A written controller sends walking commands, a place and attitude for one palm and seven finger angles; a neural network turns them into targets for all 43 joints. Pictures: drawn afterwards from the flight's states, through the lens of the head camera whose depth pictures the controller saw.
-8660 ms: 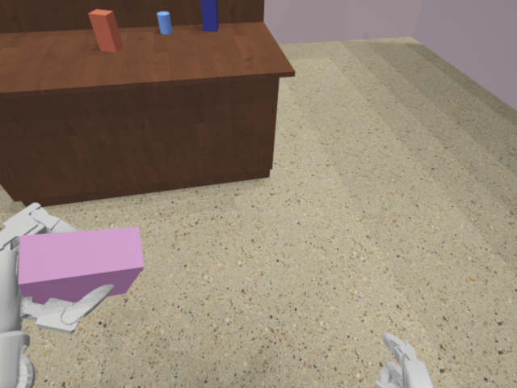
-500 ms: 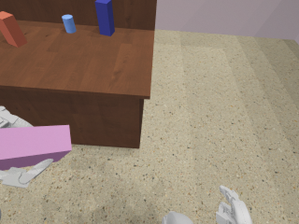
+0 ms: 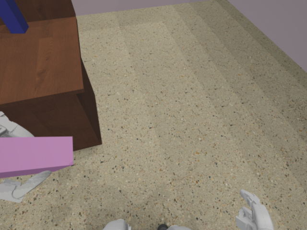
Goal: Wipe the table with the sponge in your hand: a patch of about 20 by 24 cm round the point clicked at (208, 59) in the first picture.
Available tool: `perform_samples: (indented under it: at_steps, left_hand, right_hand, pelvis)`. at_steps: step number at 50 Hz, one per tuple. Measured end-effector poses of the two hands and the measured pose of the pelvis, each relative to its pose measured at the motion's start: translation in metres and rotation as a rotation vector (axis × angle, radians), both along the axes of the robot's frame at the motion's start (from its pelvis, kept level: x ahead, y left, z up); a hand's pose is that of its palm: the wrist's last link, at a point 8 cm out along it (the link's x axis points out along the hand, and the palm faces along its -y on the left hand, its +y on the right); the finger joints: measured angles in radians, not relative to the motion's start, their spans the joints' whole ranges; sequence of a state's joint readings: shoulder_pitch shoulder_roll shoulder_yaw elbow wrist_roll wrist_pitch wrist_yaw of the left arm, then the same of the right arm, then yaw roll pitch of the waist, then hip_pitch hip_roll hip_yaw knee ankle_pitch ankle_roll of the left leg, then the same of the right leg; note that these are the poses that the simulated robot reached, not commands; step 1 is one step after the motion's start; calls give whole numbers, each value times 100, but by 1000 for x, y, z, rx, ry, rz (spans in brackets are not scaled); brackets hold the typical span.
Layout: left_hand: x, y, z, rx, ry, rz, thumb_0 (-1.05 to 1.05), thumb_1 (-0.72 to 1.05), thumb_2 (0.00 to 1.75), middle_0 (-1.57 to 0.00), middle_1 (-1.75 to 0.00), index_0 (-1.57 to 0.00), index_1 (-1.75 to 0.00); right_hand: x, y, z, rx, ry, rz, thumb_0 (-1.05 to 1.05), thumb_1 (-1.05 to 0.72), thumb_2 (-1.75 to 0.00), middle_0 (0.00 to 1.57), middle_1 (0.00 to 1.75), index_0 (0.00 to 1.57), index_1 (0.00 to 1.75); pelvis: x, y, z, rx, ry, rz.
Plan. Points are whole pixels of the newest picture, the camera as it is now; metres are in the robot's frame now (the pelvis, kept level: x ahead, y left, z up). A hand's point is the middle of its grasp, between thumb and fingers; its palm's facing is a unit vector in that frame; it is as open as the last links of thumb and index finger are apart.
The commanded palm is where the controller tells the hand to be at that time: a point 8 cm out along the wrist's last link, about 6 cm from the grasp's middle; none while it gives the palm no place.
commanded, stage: turn to face it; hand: left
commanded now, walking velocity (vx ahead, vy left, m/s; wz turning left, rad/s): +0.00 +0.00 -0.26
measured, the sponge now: (39, 157) +0.23 +0.21 +0.15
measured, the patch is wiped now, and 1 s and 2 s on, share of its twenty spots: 0.00 0.00 0.00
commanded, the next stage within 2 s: take the last steps up to it in 0.14 s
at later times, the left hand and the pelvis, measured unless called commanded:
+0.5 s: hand (50, 176) +0.19 +0.17 +0.17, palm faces +0.28 -0.85 -0.46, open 9.3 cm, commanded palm +0.13 +0.24 +0.18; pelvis -0.05 -0.03 +0.00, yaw -4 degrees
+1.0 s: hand (30, 161) +0.21 +0.21 +0.17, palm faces +0.37 -0.80 -0.48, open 9.3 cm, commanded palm +0.16 +0.26 +0.18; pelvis -0.01 -0.01 -0.02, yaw -2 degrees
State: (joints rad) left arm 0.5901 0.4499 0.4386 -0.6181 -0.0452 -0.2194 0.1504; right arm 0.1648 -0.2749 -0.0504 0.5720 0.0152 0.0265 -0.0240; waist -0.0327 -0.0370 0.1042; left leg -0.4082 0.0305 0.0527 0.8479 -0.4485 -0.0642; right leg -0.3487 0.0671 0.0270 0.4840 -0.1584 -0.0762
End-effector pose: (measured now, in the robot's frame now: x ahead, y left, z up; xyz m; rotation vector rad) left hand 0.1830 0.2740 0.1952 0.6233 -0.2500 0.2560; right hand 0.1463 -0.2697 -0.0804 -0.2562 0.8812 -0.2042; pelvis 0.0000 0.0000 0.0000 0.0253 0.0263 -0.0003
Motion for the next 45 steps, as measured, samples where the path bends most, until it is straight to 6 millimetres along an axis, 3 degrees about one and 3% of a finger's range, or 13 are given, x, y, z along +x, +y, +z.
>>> perform_samples:
  at_steps: [5, 11, 17, 23, 26, 31, 34, 38, 45]
  left_hand:
    - [-14, 5, -7, -67, -74, -4, 0, -41, 99, -83, -134, -83, -134]
    - [-28, 10, -12, -95, -93, 35, 0, -41, 99, -83, -134, -83, -134]
    - [-30, -21, -11, -110, -91, 19, 0, -41, 99, -83, -134, -83, -134]
    - [-26, -58, -9, -104, -72, -60, 0, -41, 99, -84, -134, -83, -134]
    - [-29, -58, -4, -73, -32, -69, 0, -41, 99, -84, -134, -83, -134]
    - [-40, -42, -1, -15, 16, -29, 0, -41, 99, -84, -134, -83, -134]
    - [-44, -28, -3, -37, 0, 10, 0, -41, 99, -84, -134, -83, -134]
    - [-43, -12, -11, -82, -64, 31, 0, -41, 99, -84, -134, -83, -134]
    - [-21, -6, -14, -91, -88, 38, 0, -41, 99, -84, -134, -83, -134]
  right_hand:
    - [-11, 2, 9, -39, -54, -4, 1, -91, -90, 19, 30, 19, 30]
    - [-23, 32, 9, 38, -131, 7, 1, -90, -90, 19, 30, 19, 30]
    - [-39, 53, -10, 174, -165, 41, 1, -90, -90, 20, 30, 20, 30]
    - [-69, 30, -29, 181, -70, -2, 1, -90, -90, 20, 30, 20, 30]
    - [-85, 9, -24, 142, -14, -53, 1, -90, -90, 20, 30, 20, 30]
    - [-101, -19, -13, 56, 39, -93, 1, -90, -90, 20, 30, 20, 30]
    - [-100, -26, -8, 0, 49, -83, 1, -90, -90, 19, 30, 20, 30]
    - [-83, -21, -7, -54, -2, -73, 2, -90, -90, 19, 30, 20, 30]
    - [-39, 26, -10, 75, -135, -43, 1, -90, -90, 19, 30, 19, 30]
  pelvis:
    - [-11, 5, -6, -19, -3, -10]
    - [-26, 3, -5, -24, -32, -58]
    - [-40, -12, -9, -35, -40, -96]
    - [-54, -27, -8, -20, -43, -73]
    - [-55, -29, 0, 2, -24, -79]
    - [-51, -27, 8, 21, -7, -65]
    - [-47, -20, 7, 21, -11, -54]
    - [-39, -5, -4, -2, -27, -44]
    - [-26, -3, -7, 3, -49, -56]
